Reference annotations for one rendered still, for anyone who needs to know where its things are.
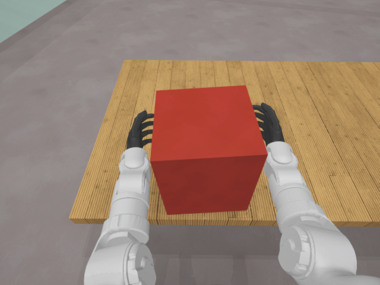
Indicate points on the robot left hand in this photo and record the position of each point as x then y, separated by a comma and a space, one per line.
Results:
136, 135

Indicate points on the carton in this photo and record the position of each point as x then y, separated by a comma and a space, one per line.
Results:
207, 150

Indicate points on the left robot forearm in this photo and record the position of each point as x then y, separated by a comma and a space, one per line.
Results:
127, 220

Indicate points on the table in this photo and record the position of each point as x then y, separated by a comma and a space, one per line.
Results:
329, 113

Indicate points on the right robot forearm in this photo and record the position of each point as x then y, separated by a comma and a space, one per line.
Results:
290, 193

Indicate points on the robot right hand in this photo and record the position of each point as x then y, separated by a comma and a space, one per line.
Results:
272, 131

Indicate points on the robot left upper arm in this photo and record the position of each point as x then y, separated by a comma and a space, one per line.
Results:
129, 263

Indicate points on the robot right upper arm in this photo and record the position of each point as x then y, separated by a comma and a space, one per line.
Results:
318, 256

